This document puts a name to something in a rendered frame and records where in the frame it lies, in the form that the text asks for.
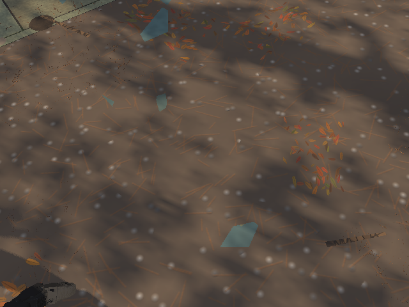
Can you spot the left robot hand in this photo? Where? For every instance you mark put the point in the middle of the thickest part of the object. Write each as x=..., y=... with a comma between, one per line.
x=40, y=295

